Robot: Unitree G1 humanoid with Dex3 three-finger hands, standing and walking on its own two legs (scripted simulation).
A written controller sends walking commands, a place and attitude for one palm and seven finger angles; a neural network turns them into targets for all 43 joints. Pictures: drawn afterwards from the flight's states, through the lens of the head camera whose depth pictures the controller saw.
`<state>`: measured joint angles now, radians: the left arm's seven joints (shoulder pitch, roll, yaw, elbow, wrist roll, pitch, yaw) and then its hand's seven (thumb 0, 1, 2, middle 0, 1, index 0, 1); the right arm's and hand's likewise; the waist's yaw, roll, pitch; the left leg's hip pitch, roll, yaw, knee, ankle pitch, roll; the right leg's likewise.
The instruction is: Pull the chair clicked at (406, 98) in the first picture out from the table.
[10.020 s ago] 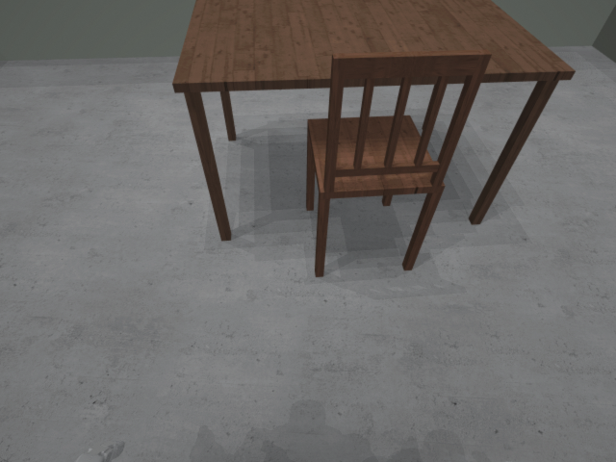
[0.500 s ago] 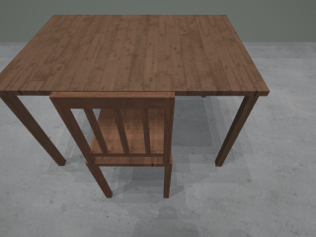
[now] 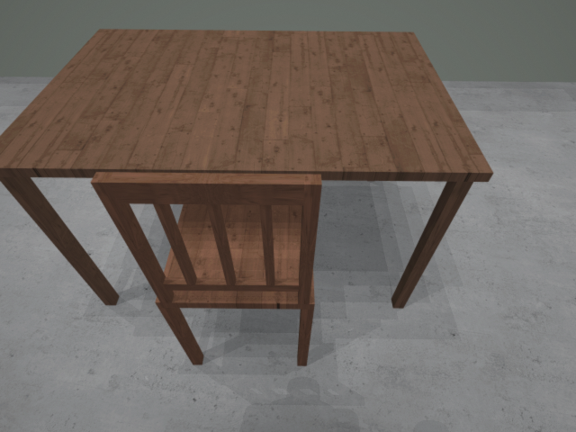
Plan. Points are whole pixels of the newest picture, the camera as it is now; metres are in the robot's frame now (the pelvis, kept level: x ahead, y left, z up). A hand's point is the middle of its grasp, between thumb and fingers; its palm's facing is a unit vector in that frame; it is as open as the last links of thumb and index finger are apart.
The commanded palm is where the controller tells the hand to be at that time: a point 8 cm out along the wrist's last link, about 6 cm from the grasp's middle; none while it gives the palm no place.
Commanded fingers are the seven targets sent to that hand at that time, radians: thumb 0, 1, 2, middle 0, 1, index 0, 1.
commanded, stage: raise the hand toward the chair's back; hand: left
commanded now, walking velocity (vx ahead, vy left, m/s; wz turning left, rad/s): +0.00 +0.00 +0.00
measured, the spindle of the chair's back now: (223, 246) +0.46 +0.16 -0.09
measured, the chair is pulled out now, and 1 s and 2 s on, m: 0.00 0.00 0.00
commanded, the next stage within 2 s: none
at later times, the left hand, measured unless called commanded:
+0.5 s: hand out of the picture +0.11 +0.16 -0.10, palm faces +0.10 -0.99 +0.04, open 9.5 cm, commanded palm +0.11 +0.23 -0.07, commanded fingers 0.00 0.34 0.66 -0.14 -0.21 -0.14 -0.21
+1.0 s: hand (142, 410) +0.16 +0.21 -0.04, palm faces +0.17 -0.98 -0.08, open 13.9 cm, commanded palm +0.13 +0.25 -0.05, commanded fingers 0.00 -0.24 0.41 -0.09 -0.12 -0.09 -0.12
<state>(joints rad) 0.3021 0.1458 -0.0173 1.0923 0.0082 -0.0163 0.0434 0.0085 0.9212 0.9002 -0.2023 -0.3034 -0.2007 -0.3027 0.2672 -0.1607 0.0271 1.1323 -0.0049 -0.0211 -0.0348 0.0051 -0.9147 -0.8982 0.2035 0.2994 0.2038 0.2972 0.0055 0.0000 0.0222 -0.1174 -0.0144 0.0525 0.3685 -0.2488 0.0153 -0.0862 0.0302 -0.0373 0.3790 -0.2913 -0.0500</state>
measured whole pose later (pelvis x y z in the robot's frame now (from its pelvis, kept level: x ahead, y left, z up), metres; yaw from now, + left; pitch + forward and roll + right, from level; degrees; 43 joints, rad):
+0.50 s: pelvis -0.07 -0.01 -0.09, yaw +1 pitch +14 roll +0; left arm 0.42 0.14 0.09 0.23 -0.19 -0.51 -0.22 0.01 0.57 0.75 -0.17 -0.25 -0.17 -0.25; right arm 0.11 -0.27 -0.07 0.50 0.01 -0.20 0.00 0.01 -0.91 -0.90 0.20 0.30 0.20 0.30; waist 0.02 -0.06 -0.13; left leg -0.88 0.00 0.02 1.11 -0.48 0.01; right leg -0.83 0.02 -0.09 1.12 -0.54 -0.08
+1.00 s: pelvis -0.06 +0.01 -0.09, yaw +1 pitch +17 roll -2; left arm 0.41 0.20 0.15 0.00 -0.22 -0.50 -0.10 0.01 -0.01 0.51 -0.11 -0.16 -0.11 -0.16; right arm 0.27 -0.24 -0.01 0.60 0.01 -0.17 -0.04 0.01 -0.90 -0.90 0.21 0.30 0.21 0.30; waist -0.01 0.03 -0.15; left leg -0.95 0.01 0.01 1.14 -0.49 0.03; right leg -0.87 0.02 -0.10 1.11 -0.53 -0.05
